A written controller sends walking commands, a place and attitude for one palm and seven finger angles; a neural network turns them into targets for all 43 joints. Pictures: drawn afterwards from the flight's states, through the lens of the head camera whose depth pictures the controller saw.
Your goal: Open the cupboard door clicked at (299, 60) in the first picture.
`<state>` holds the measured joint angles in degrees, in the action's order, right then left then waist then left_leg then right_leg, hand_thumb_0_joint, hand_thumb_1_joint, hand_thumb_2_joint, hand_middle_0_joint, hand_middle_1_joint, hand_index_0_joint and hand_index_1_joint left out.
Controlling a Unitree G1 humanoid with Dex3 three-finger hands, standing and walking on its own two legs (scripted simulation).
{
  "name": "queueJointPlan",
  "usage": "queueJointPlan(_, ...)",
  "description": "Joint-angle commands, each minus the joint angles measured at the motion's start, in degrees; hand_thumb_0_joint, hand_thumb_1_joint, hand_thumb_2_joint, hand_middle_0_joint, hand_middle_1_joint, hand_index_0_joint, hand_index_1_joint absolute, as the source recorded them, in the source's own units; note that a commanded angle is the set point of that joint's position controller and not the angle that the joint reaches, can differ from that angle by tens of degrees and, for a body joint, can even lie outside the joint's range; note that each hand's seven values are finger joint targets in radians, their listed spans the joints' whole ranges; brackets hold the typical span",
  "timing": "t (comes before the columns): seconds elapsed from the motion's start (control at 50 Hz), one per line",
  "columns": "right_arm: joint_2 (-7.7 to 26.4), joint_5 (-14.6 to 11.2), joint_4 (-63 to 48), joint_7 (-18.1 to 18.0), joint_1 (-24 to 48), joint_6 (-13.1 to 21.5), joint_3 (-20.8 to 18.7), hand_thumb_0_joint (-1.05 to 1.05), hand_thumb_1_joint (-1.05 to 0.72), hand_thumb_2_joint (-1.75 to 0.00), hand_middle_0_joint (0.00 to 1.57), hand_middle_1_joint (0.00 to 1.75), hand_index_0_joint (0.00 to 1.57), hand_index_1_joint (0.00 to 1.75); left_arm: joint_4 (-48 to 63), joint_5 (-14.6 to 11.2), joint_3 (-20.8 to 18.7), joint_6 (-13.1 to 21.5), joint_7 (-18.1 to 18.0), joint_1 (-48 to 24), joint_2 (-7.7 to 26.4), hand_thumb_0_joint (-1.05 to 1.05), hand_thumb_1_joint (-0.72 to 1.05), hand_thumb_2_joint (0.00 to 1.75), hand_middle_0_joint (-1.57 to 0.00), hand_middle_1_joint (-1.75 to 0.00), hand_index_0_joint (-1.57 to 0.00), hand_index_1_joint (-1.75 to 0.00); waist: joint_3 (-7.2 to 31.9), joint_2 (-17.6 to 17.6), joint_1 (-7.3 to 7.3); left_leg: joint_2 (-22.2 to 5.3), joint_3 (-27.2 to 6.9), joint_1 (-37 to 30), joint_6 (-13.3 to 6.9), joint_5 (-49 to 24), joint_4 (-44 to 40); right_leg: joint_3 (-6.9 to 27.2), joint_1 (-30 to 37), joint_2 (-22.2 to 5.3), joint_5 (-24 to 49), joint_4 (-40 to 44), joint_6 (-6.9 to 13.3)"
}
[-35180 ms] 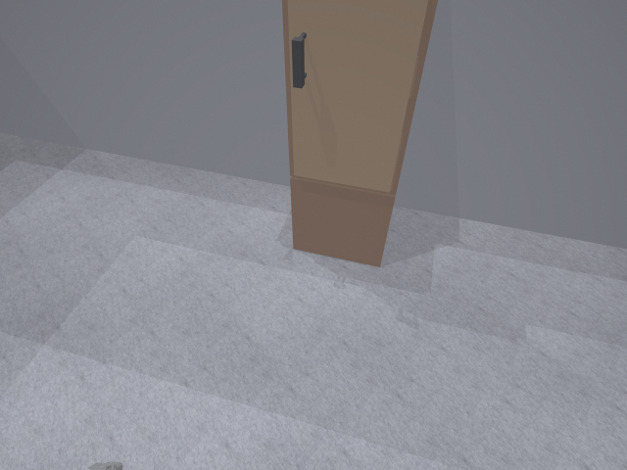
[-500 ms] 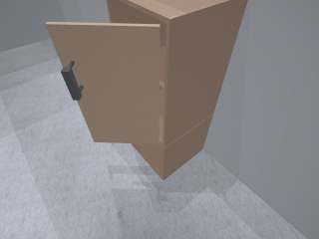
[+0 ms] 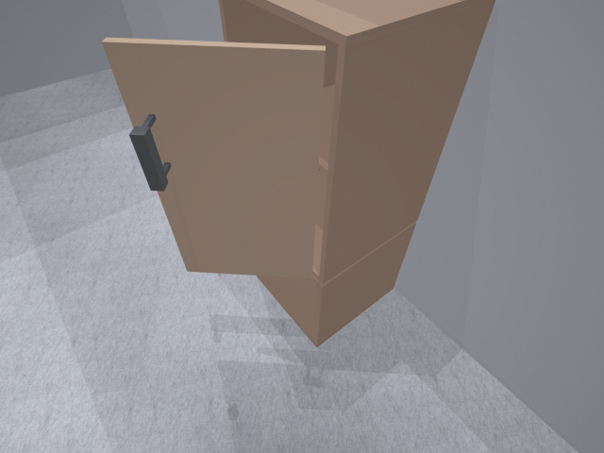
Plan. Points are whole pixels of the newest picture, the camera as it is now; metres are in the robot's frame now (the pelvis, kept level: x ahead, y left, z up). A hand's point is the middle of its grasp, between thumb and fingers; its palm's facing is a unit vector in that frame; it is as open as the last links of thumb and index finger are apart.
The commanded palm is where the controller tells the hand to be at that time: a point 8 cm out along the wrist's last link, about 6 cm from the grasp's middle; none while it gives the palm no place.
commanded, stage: look again from close up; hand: left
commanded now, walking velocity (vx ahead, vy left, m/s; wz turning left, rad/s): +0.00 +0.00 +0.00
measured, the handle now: (154, 152) +0.57 +0.31 +0.08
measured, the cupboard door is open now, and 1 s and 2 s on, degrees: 48 48 48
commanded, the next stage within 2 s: shuffle to correct the standing spot in 0.26 s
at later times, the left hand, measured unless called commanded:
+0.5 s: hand out of the picture -0.01 +0.20 -0.17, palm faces +0.00 -0.97 -0.24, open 7.3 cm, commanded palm none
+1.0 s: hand out of the picture +0.04 +0.23 -0.16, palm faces +0.08 -0.97 -0.25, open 7.3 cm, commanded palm none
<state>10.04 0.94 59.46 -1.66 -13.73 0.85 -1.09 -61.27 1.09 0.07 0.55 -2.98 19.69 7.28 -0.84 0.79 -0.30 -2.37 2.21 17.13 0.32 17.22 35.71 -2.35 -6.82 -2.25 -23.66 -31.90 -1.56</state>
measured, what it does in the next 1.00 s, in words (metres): lifts its left foot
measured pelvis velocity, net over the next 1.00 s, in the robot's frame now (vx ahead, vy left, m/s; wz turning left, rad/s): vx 0.04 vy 0.05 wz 0.01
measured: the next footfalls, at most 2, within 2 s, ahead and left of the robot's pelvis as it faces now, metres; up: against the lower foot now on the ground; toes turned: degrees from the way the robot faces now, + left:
left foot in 1.12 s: +0.10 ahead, +0.22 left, +0.00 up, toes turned +0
right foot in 1.50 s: +0.09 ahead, -0.02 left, +0.00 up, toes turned -4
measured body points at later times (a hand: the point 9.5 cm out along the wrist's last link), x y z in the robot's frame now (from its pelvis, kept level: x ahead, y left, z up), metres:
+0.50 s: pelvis -0.01 +0.01 +0.00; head +0.00 +0.00 +0.45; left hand +0.00 +0.25 -0.15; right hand +0.01 -0.23 -0.15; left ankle +0.02 +0.12 -0.73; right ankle -0.07 -0.13 -0.73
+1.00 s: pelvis +0.04 +0.05 +0.01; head +0.07 +0.03 +0.46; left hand +0.03 +0.28 -0.14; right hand +0.11 -0.18 -0.15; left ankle +0.05 +0.17 -0.68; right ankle -0.03 -0.08 -0.73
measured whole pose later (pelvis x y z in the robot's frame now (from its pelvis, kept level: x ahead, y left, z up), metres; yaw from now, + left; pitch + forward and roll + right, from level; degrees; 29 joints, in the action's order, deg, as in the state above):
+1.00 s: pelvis +0.04 +0.05 +0.01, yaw +0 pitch +1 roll +2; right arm 11.2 1.2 57.2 0.9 -12.0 -2.6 -1.6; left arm -57.6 2.0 -1.3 1.4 -2.4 19.4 8.3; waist -1.7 0.1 -2.6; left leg -0.4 4.7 26.8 0.9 23.6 53.2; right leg -6.1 -8.9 -7.0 -22.6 -31.0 -1.7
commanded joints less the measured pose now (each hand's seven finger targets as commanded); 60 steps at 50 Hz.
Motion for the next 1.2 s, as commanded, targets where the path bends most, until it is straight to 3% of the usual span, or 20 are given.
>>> queueJointPlan(0.0,5.23,-0.08,-2.87,0.06,-1.96,0.41,-0.43,0.0,-0.9,-0.9,0.2,0.3,0.2,0.3,2.81,0.06,-1.29,0.45,0.09,3.21,7.0,0.0,0.9,0.9,-0.2,-0.3,-0.2,-0.3,-4.27,0.16,0.19,-3.44,-3.77,-1.76,-2.96,-14.24,-7.64,2.38,-6.91,-2.12,12.64,5.86,3.08)
queueJointPlan(0.36,8.02,-0.16,-1.87,0.7,-0.5,0.62,-0.22,0.0,-0.9,-0.9,0.2,0.3,0.2,0.3,3.66,-0.07,-1.41,0.34,0.96,0.21,11.09,0.0,0.9,0.9,-0.2,-0.3,-0.2,-0.3,-1.18,-0.78,-0.39,-3.15,-3.39,-3.78,-2.64,-9.58,-11.16,3.6,-5.91,-3.47,9.51,8.18,2.79)
queueJointPlan(0.5,6.14,0.11,-3.23,1.39,-0.53,-0.61,-0.34,0.0,-0.9,-0.9,0.2,0.3,0.2,0.3,3.63,0.25,-3.1,-0.24,0.94,2.29,13.92,0.0,0.9,0.9,-0.2,-0.3,-0.2,-0.3,-4.61,-7.86,-1.07,1.04,2.24,2.95,-1.1,-0.58,-2.9,11.01,-5.4,-10.32,5.56,11.75,6.54)
queueJointPlan(0.56,6.22,0.08,-3.48,1.42,-2.11,-0.49,-0.41,0.0,-0.9,-0.9,0.2,0.3,0.2,0.3,4.07,0.45,-3.77,-0.52,0.81,1.75,14.33,0.0,0.9,0.9,-0.2,-0.3,-0.2,-0.3,-5.04,-7.77,-0.4,0.76,2.79,1.23,-1.22,-3.79,-3.13,9.63,-6.66,-10.89,10.69,8.5,6.74)
queueJointPlan(0.6,7.84,0.11,-2.9,1.33,-4.45,-0.21,-0.69,0.0,-0.9,-0.9,0.2,0.3,0.2,0.3,4.51,0.61,-3.66,-0.95,0.89,1.15,12.43,0.0,0.9,0.9,-0.2,-0.3,-0.2,-0.3,-4.07,-0.95,0.45,-1.68,-1.33,-3.99,-3.03,-9.51,-7.24,3.69,-9.48,-5.97,7.36,1.95,4.48)
queueJointPlan(0.64,11.22,0.31,-2.28,0.86,-7.95,-0.18,-1.51,0.0,-0.9,-0.9,0.2,0.3,0.2,0.3,5.07,0.56,-3.09,-1.12,1.09,1.09,9.01,0.0,0.9,0.9,-0.2,-0.3,-0.2,-0.3,-2.02,11.69,1.07,-9.42,-13.17,-9.47,-8.68,-11.44,-14.23,-4.02,-16.31,0.56,-4.17,-10.47,2.56)
queueJointPlan(0.68,10.34,0.18,-2.79,0.66,-8.34,-0.23,-1.46,0.0,-0.9,-0.9,0.2,0.3,0.2,0.3,6.26,0.4,-2.5,-0.88,1.15,-1.28,7.51,0.0,0.9,0.9,-0.2,-0.3,-0.2,-0.3,-2.19,11.32,1.25,-12.67,-16.27,-8.42,-13.29,-12.44,-17.33,-2.39,-20.37,-0.28,-12.72,-20.34,3.38)
queueJointPlan(0.74,8.66,0.34,-4.64,0.73,-2.35,-0.47,-0.84,0.0,-0.9,-0.9,0.2,0.3,0.2,0.3,4.42,0.25,-2.45,-0.26,1.41,3.2,5.29,0.0,0.9,0.9,-0.2,-0.3,-0.2,-0.3,0.73,5.83,-2.78,-9.2,-8.68,-0.47,-11.27,-14.36,-12.32,-2.59,-8.16,-0.9,-3.24,-8.12,3.43)
queueJointPlan(0.76,8.11,0.03,-5.23,0.75,-0.75,-0.42,-0.72,0.0,-0.9,-0.9,0.2,0.3,0.2,0.3,3.25,0.35,-2.73,0.09,1.23,6.78,5.73,0.0,0.9,0.9,-0.2,-0.3,-0.2,-0.3,1.52,2.5,-4.73,-6.77,-5.99,3.57,-9.09,-11.88,-7.59,-1.7,-1.27,-1.82,4.81,1.1,3.22)
queueJointPlan(0.78,5.86,-0.51,-6.15,0.94,-0.26,-0.25,-0.76,0.0,-0.9,-0.9,0.2,0.3,0.2,0.3,2.55,0.74,-3.44,0.72,0.7,9.26,9.58,0.0,0.9,0.9,-0.2,-0.3,-0.2,-0.3,1.48,-8.2,-5.34,-1.78,-0.97,12.61,-5.12,-3.69,1.35,11.38,6.25,-11.73,10.08,9.67,5.75)
queueJointPlan(0.8,4.76,-0.16,-7.98,1.21,1.71,-0.3,-0.61,0.0,-0.9,-0.9,0.2,0.3,0.2,0.3,2.58,0.63,-4.58,1.06,0.38,11.31,14.53,0.0,0.9,0.9,-0.2,-0.3,-0.2,-0.3,-0.37,-16.08,-5.73,2.88,3.62,20.19,-1.14,11.09,10.69,25.31,8.8,-25.39,26.85,14.88,11.07)
queueJointPlan(0.82,5.85,0.31,-8.17,1.09,2.7,-0.82,-1.07,0.0,-0.9,-0.9,0.2,0.3,0.2,0.3,2.97,0.33,-4.36,1.35,0.27,11.51,15.06,0.0,0.9,0.9,-0.2,-0.3,-0.2,-0.3,-0.84,-9.3,-5.21,1.09,-0.9,18.51,-0.25,13.93,18.29,25.43,4.02,-27.67,34.3,14.24,14.6)
queueJointPlan(0.9,4.57,0.07,-7.66,2.15,3.62,-1.49,-1.17,0.0,-0.9,-0.9,0.2,0.3,0.2,0.3,3.84,1.02,-4.13,1.58,-0.26,5.54,12.47,0.0,0.9,0.9,-0.2,-0.3,-0.2,-0.3,-3.73,-12.34,-2.79,-0.16,-0.09,22.15,0.54,9.01,22.85,9.94,5.91,-19.56,51.22,9.25,11.8)
queueJointPlan(1.02,3.62,-0.67,-9.19,3.0,3.75,-1.79,-1.33,0.0,-0.9,-0.9,0.2,0.3,0.2,0.3,6.66,1.11,-5.72,0.44,0.25,0.92,16.13,0.0,0.9,0.9,-0.2,-0.3,-0.2,-0.3,-1.06,-12.98,-1.57,3.14,6.44,3.91,0.72,-1.35,2.07,1.58,-4.03,-15.13,40.84,5.38,7.38)
queueJointPlan(1.06,5.77,-0.1,-7.28,2.45,-3.96,-1.15,-1.9,0.0,-0.9,-0.9,0.2,0.3,0.2,0.3,7.5,0.94,-5.68,-0.17,0.48,-0.69,15.61,0.0,0.9,0.9,-0.2,-0.3,-0.2,-0.3,2.89,-9.07,2.19,2.94,7.64,-9.98,0.15,-12.38,-7.52,-0.94,-8.86,-11.7,33.94,-5.15,4.6)
queueJointPlan(1.08,10.77,0.4,-6.86,1.96,-7.75,-0.59,-3.09,0.0,-0.9,-0.9,0.2,0.3,0.2,0.3,8.05,0.37,-5.18,-0.65,0.78,1.22,12.36,0.0,0.9,0.9,-0.2,-0.3,-0.2,-0.3,8.34,3.27,3.13,-7.64,-4.01,-19.27,-4.04,-28.37,-7.55,-4.61,-16.05,-5.83,14.97,-16.29,1.52)
queueJointPlan(1.1,14.84,0.04,-7.11,1.44,-9.89,-0.64,-3.87,0.0,-0.9,-0.9,0.2,0.3,0.2,0.3,9.29,0.01,-3.96,-1.19,0.57,2.13,8.28,0.0,0.9,0.9,-0.2,-0.3,-0.2,-0.3,10.63,13.47,3.11,-19.17,-17.75,-17.35,-11.24,-41.91,-12.77,-2.97,-20.48,-0.52,-14.84,-29.2,-0.03)
queueJointPlan(1.12,14.6,-0.17,-7.95,1.2,-8.41,-0.83,-3.45,0.0,-0.9,-0.9,0.2,0.3,0.2,0.3,10.07,0.0,-3.64,-1.42,0.2,1.51,7.78,0.0,0.9,0.9,-0.2,-0.3,-0.2,-0.3,8.81,7.59,2.89,-20.91,-17.11,-11.83,-14.63,-36.22,-14.69,0.83,-20.29,-0.99,-15.26,-34.36,1.2)
queueJointPlan(1.14,12.93,0.21,-7.91,0.51,-4.76,-0.21,-3.03,0.0,-0.9,-0.9,0.2,0.3,0.2,0.3,8.84,-0.1,-3.29,-1.3,-0.06,0.95,6.18,0.0,0.9,0.9,-0.2,-0.3,-0.2,-0.3,8.21,10.91,1.86,-20.15,-19.03,-9.07,-14.29,-29.24,-17.02,2.92,-21.27,-1.54,-12.04,-36.18,1.35)
queueJointPlan(1.18,8.53,0.41,-8.46,0.21,1.84,0.45,-1.69,0.0,-0.9,-0.9,0.2,0.3,0.2,0.3,6.83,0.19,-3.41,-1.11,0.63,-0.25,8.04,0.0,0.9,0.9,-0.2,-0.3,-0.2,-0.3,2.1,8.26,-0.13,-15.76,-13.06,-1.33,-12.08,-24.34,-18.43,3.95,-18.72,-3.08,-4.68,-32.49,1.29)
